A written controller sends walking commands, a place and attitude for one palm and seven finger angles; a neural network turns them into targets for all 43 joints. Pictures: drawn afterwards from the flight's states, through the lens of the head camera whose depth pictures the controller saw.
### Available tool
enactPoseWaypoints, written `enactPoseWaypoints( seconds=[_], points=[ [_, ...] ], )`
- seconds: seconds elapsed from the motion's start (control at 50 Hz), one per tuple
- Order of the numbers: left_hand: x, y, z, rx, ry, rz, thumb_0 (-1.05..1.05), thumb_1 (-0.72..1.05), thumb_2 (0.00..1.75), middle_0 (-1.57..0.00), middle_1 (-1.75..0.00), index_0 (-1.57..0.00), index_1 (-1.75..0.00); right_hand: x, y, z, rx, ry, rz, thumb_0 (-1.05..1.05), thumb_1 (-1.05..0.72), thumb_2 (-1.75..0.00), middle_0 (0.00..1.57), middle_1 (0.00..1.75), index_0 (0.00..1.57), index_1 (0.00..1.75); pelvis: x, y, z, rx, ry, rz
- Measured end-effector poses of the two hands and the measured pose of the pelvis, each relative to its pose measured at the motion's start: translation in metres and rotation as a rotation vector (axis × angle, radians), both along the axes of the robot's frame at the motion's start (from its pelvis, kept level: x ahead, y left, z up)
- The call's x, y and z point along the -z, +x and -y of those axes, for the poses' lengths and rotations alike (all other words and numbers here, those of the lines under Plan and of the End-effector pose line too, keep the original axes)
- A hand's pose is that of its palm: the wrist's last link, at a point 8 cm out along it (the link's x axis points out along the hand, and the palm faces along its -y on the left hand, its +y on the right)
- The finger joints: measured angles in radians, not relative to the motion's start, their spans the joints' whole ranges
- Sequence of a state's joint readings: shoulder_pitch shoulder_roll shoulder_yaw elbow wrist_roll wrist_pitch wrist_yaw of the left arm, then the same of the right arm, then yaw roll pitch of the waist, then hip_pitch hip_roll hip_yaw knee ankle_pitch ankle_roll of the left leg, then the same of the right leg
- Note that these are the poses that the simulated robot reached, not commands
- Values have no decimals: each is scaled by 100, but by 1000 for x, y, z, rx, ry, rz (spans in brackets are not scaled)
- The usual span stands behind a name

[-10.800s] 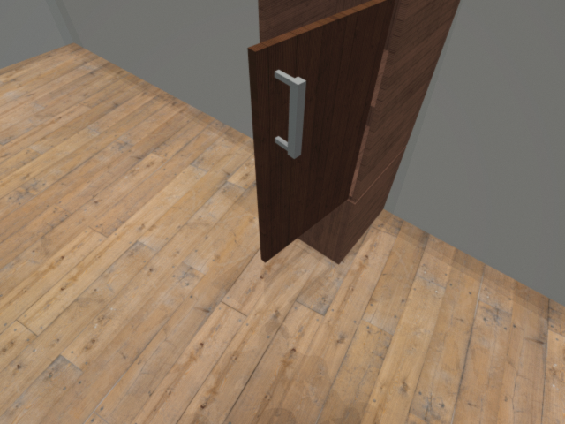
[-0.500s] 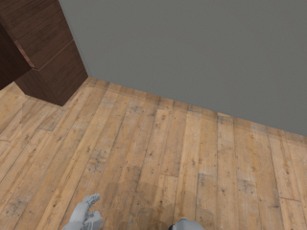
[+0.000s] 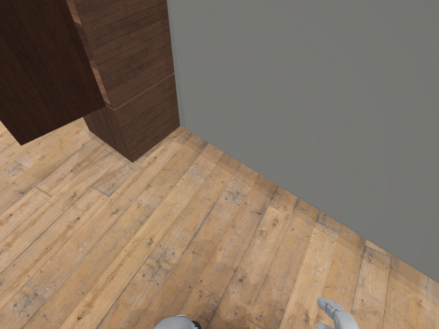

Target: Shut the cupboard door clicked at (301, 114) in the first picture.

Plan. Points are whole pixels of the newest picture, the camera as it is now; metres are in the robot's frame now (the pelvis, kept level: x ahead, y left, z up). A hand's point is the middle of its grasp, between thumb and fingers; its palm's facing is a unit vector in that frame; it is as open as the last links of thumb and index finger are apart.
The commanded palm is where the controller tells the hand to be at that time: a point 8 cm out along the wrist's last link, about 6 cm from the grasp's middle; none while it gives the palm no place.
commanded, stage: walk to a spot facing it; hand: left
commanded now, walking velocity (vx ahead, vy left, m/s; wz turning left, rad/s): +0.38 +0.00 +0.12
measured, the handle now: out of the picture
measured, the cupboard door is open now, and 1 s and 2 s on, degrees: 82 82 82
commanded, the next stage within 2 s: turn to face it in 0.54 s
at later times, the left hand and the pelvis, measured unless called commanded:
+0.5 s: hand (169, 215) +0.38 +0.17 -0.14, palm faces -0.05 -0.97 -0.25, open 7.3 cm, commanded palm none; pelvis +0.24 -0.03 +0.00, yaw +0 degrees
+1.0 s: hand (159, 220) +0.38 +0.20 -0.19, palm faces +0.29 -0.94 -0.19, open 7.3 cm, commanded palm none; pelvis +0.39 +0.01 -0.01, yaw +14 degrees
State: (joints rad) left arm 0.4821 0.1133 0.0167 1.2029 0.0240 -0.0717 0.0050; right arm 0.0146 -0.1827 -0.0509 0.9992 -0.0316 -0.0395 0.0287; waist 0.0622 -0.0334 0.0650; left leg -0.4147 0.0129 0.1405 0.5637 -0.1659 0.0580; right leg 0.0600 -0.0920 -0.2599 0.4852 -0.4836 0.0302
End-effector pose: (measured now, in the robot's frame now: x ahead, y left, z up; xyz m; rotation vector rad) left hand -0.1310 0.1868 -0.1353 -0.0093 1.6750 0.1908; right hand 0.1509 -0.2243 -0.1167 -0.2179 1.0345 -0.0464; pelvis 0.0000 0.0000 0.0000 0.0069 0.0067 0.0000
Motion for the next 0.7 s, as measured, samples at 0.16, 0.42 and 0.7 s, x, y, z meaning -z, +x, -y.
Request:
enactPoseWaypoints(
  seconds=[0.16, 0.42, 0.7],
  points=[
    [5, 145, -34, 35, 19, 174, 1, 91, 90, -20, -30, -20, -30, 1, 8, -19, 83, -14, -104, -1, -92, -90, 20, 29, 20, 30, -11, 68, -17, -17, 2, 17],
    [-27, 425, -59, 224, 147, 502, 1, 94, 90, -20, -30, -19, -30, 3, -42, 11, 250, -4, -486, -1, -92, -90, 20, 29, 20, 30, -16, 192, 7, 6, 17, 1],
    [-26, 522, 3, 88, 145, 557, -4, 97, 90, -21, -30, -20, -30, 11, 148, 46, 152, 21, -418, 0, -91, -90, 20, 29, 20, 30, -19, 312, 47, -100, -1, 8]
  ],
)
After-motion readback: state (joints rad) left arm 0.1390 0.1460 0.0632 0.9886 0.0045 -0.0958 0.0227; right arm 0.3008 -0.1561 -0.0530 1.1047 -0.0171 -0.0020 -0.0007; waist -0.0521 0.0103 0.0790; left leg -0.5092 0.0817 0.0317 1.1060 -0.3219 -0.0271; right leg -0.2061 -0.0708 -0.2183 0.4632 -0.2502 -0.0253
